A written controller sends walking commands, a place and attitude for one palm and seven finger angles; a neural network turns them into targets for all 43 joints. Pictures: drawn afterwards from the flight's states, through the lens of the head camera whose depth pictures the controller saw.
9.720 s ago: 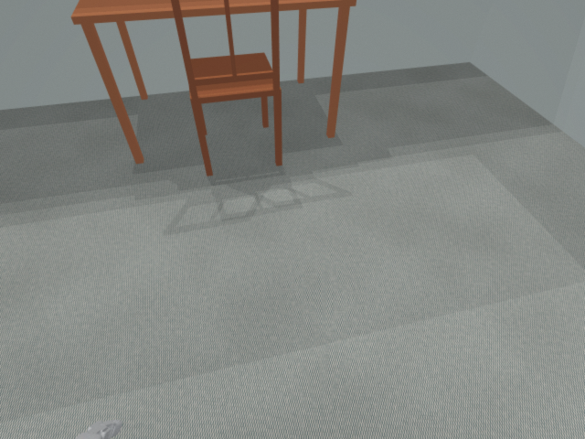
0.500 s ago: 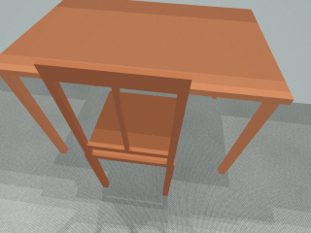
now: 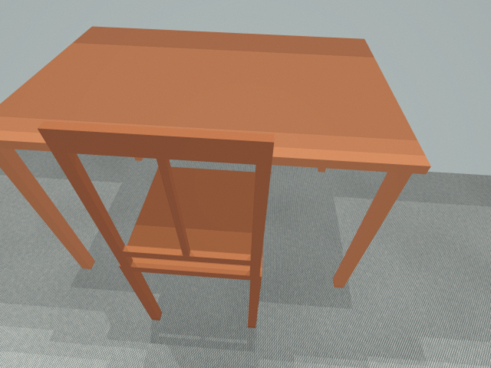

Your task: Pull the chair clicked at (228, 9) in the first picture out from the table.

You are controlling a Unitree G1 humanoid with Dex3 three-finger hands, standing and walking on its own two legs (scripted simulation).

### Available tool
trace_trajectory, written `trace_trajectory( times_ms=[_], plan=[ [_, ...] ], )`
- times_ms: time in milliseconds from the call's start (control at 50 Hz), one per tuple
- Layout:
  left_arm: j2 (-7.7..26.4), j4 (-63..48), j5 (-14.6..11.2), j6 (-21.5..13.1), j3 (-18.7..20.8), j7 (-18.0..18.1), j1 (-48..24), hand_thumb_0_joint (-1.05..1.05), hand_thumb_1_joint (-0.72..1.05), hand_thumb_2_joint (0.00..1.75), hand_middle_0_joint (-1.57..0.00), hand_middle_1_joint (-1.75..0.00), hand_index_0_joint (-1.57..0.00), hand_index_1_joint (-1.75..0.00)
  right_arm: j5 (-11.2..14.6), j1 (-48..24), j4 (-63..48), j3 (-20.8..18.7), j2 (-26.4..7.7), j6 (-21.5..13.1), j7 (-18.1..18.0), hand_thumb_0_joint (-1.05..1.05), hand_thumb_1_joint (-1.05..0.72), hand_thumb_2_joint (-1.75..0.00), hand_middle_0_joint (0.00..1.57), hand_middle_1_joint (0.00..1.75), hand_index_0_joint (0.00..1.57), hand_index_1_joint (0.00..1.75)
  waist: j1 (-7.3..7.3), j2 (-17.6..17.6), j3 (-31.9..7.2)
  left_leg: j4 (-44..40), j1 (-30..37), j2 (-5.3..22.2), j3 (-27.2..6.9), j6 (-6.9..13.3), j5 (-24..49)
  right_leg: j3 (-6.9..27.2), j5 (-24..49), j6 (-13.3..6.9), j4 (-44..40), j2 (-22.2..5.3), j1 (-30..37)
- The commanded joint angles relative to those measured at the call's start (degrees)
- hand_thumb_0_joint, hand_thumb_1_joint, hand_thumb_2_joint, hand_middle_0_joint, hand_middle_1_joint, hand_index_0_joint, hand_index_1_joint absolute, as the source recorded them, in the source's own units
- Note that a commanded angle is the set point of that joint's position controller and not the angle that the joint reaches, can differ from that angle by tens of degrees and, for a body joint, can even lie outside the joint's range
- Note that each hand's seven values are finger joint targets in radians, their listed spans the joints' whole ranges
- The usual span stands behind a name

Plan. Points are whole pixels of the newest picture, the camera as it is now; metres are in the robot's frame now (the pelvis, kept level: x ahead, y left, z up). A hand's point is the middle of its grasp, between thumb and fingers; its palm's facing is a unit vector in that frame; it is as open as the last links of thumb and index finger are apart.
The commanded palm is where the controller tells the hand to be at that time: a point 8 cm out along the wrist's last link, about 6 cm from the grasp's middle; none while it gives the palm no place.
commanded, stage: come to a stop and stand still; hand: left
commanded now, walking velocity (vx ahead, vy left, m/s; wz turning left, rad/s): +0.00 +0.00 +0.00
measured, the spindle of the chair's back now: (176, 213) +0.44 +0.18 -0.06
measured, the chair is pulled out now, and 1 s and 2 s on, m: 0.00 0.00 0.00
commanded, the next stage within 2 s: look again from close up in 0.30 s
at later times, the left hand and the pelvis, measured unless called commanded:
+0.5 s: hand out of the picture +0.02 +0.19 -0.17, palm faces -0.01 -0.98 -0.20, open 7.3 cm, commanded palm none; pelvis +0.01 +0.01 +0.01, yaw +0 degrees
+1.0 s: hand out of the picture +0.03 +0.19 -0.17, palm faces +0.00 -0.98 -0.19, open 7.3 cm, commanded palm none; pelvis +0.03 +0.02 +0.01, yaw -1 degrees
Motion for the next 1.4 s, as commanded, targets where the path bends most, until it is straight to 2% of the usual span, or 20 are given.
trace_trajectory(
  times_ms=[0,40,60,80,180,260,380,440,500,580,640,680,720,800,860,940,1060,1140,1160,1380],
  plan=[
    [6.72,-3.66,-0.22,-0.97,0.73,-0.27,1.34,0.00,0.90,0.90,-0.20,-0.30,-0.20,-0.30,-0.13,0.89,-3.44,-0.28,-5.36,-0.88,0.25,0.00,-0.90,-0.90,0.20,0.30,0.20,0.30,0.26,1.25,6.67,-10.36,-4.26,5.19,-7.99,0.75,-1.75,7.70,-1.10,-2.02,-11.51,-4.55,-5.37],
    [7.09,-3.82,-0.20,-0.96,0.78,-0.53,0.71,0.00,0.90,0.90,-0.20,-0.30,-0.20,-0.30,-0.35,2.52,-2.99,-0.31,-5.84,-0.81,0.47,0.00,-0.90,-0.90,0.20,0.30,0.20,0.30,-0.19,-1.78,7.00,-11.06,-3.92,4.40,-7.57,0.43,-5.06,8.46,-7.66,-2.11,-13.62,-4.72,-7.35],
    [7.33,-4.06,-0.22,-0.90,0.77,-0.63,0.70,0.00,0.90,0.90,-0.20,-0.30,-0.20,-0.30,-0.42,2.87,-2.64,-0.31,-5.87,-0.82,0.51,0.00,-0.90,-0.90,0.20,0.30,0.20,0.30,-0.09,-0.88,7.31,-11.83,-3.71,4.36,-7.59,0.42,-6.03,8.43,-9.08,-2.08,-14.14,-4.63,-8.02],
    [7.42,-4.11,-0.25,-0.87,0.93,-0.71,0.79,0.00,0.90,0.90,-0.20,-0.30,-0.20,-0.30,-0.54,3.59,-2.50,-0.25,-6.35,-0.85,0.54,0.00,-0.90,-0.90,0.20,0.30,0.20,0.30,-0.17,-0.73,5.99,-11.99,-3.55,4.29,-7.61,0.39,-6.68,8.40,-9.87,-1.90,-13.99,-4.58,-7.68],
    [7.28,-3.56,-0.46,-1.24,0.80,-0.90,1.58,0.00,0.90,0.90,-0.20,-0.30,-0.20,-0.30,-0.37,4.54,-1.18,0.11,-6.52,-1.66,0.47,0.00,-0.90,-0.90,0.20,0.30,0.20,0.30,0.38,-0.72,1.05,-12.99,-2.26,4.72,-7.75,0.43,-4.42,7.86,-5.21,-1.55,-13.30,-4.94,-3.68],
    [6.91,-2.16,-0.67,-1.48,0.52,-0.98,1.72,0.00,0.90,0.90,-0.20,-0.30,-0.20,-0.30,-0.16,5.62,0.71,0.54,-5.96,-2.13,0.29,0.00,-0.90,-0.90,0.20,0.30,0.20,0.30,0.38,-0.41,0.65,-13.59,-1.21,5.05,-7.62,0.40,-1.67,7.65,-1.80,-1.65,-13.12,-5.22,-2.76],
    [6.18,0.74,-0.82,-1.80,0.14,-0.82,3.51,0.00,0.90,0.90,-0.20,-0.30,-0.20,-0.30,0.25,6.49,3.47,0.98,-5.88,-3.00,-0.13,0.00,-0.90,-0.90,0.20,0.30,0.20,0.30,0.91,0.62,-1.54,-12.57,1.04,5.54,-7.21,0.62,7.30,6.75,8.93,-1.36,-10.95,-5.54,0.87],
    [5.96,2.18,-0.86,-1.84,-0.08,-0.65,3.88,0.00,0.90,0.90,-0.20,-0.30,-0.20,-0.30,0.41,7.12,4.78,1.11,-5.71,-3.16,-0.37,0.00,-0.90,-0.90,0.20,0.30,0.20,0.30,0.78,-0.16,-1.94,-12.02,2.57,5.83,-6.83,0.63,10.76,6.38,12.09,-1.17,-10.41,-5.67,1.53],
    [5.44,3.25,-0.83,-1.64,-0.23,-0.55,4.03,0.00,0.90,0.90,-0.20,-0.30,-0.20,-0.30,0.48,6.72,5.57,1.20,-5.44,-3.05,-0.54,0.00,-0.90,-0.90,0.20,0.30,0.20,0.30,0.81,0.20,0.43,-12.42,2.43,5.91,-6.87,0.63,10.64,6.22,11.48,-0.97,-10.73,-5.54,0.43],
    [5.02,4.25,-0.67,-1.52,-0.31,-0.41,4.62,0.00,0.90,0.90,-0.20,-0.30,-0.20,-0.30,0.51,6.30,6.29,1.16,-5.23,-3.05,-0.69,0.00,-0.90,-0.90,0.20,0.30,0.20,0.30,0.78,0.31,1.35,-12.68,3.29,6.05,-6.76,0.71,12.15,5.90,12.31,-0.73,-10.85,-5.48,0.16],
    [4.84,4.79,-0.64,-1.53,-0.30,-0.32,4.92,0.00,0.90,0.90,-0.20,-0.30,-0.20,-0.30,0.50,6.20,6.57,1.10,-5.20,-3.16,-0.79,0.00,-0.90,-0.90,0.20,0.30,0.20,0.30,0.73,0.36,0.30,-12.55,4.93,6.19,-6.65,0.77,14.28,5.86,13.45,-0.54,-10.69,-5.54,0.51],
    [4.82,5.00,-0.60,-1.45,-0.34,-0.32,4.67,0.00,0.90,0.90,-0.20,-0.30,-0.20,-0.30,0.50,5.83,6.75,1.14,-5.19,-3.12,-0.86,0.00,-0.90,-0.90,0.20,0.30,0.20,0.30,0.77,-0.18,1.50,-12.94,4.36,6.15,-6.79,0.74,13.93,5.78,13.11,-0.51,-10.95,-5.57,0.32],
    [4.68,5.26,-0.56,-1.44,-0.27,-0.29,4.73,0.00,0.90,0.90,-0.20,-0.30,-0.20,-0.30,0.49,5.67,6.85,1.17,-5.40,-3.20,-0.88,0.00,-0.90,-0.90,0.20,0.30,0.20,0.30,0.75,-0.41,0.95,-13.10,5.14,6.23,-6.71,0.76,14.95,5.66,13.58,-0.38,-10.84,-5.62,0.66],
    [4.74,5.59,-0.57,-1.33,-0.23,-0.33,4.82,0.00,0.90,0.90,-0.20,-0.30,-0.20,-0.30,0.43,5.28,6.88,1.20,-5.48,-3.25,-0.99,0.00,-0.90,-0.90,0.20,0.30,0.20,0.30,0.83,0.97,0.73,-13.25,5.78,6.22,-6.77,0.76,16.97,5.60,14.08,-0.33,-10.83,-5.57,1.03],
    [4.83,5.76,-0.61,-1.20,-0.27,-0.42,4.82,0.00,0.90,0.90,-0.20,-0.30,-0.20,-0.30,0.44,4.97,6.82,1.27,-5.42,-3.18,-1.02,0.00,-0.90,-0.90,0.20,0.30,0.20,0.30,0.98,0.70,1.86,-13.86,5.38,6.24,-6.77,0.85,16.35,5.28,13.39,-0.24,-11.24,-5.50,0.93],
    [4.81,5.95,-0.61,-1.29,-0.20,-0.31,5.02,0.00,0.90,0.90,-0.20,-0.30,-0.20,-0.30,0.38,5.43,6.98,1.24,-5.64,-3.37,-1.12,0.00,-0.90,-0.90,0.20,0.30,0.20,0.30,0.92,0.34,-0.32,-13.22,7.29,6.26,-6.95,0.87,20.28,5.36,15.71,-0.23,-10.76,-5.71,1.99],
    [4.78,5.99,-0.71,-1.22,-0.27,-0.32,4.94,0.00,0.90,0.90,-0.20,-0.30,-0.20,-0.30,0.44,5.58,7.23,1.21,-5.43,-3.30,-1.14,0.00,-0.90,-0.90,0.20,0.30,0.20,0.30,1.05,-0.68,0.91,-14.02,7.10,6.35,-6.96,1.02,19.18,5.41,14.87,-0.14,-11.46,-5.62,1.88],
    [4.66,6.15,-0.68,-1.20,-0.22,-0.25,5.38,0.00,0.90,0.90,-0.20,-0.30,-0.20,-0.30,0.43,6.03,7.56,1.34,-5.38,-3.34,-1.15,0.00,-0.90,-0.90,0.20,0.30,0.20,0.30,1.02,0.08,0.20,-14.21,7.60,6.29,-6.93,0.88,19.16,5.45,14.63,-0.12,-11.51,-5.79,2.23],
    [4.75,5.99,-0.74,-1.14,-0.29,-0.29,5.21,0.00,0.90,0.90,-0.20,-0.30,-0.20,-0.30,0.45,6.04,7.67,1.30,-5.10,-3.26,-1.13,0.00,-0.90,-0.90,0.20,0.30,0.20,0.30,1.04,0.32,1.37,-14.50,6.67,6.23,-6.94,0.94,18.16,5.40,13.71,-0.12,-11.86,-5.47,2.08],
    [4.27,6.05,-0.68,-1.32,-0.45,-0.22,6.09,0.00,0.90,0.90,-0.20,-0.30,-0.20,-0.30,0.54,6.99,8.19,1.31,-4.32,-3.21,-1.01,0.00,-0.90,-0.90,0.20,0.30,0.20,0.30,0.95,-0.46,2.13,-14.95,6.28,5.96,-6.91,0.81,14.78,6.06,13.10,-0.20,-12.96,-5.68,1.42]
  ],
)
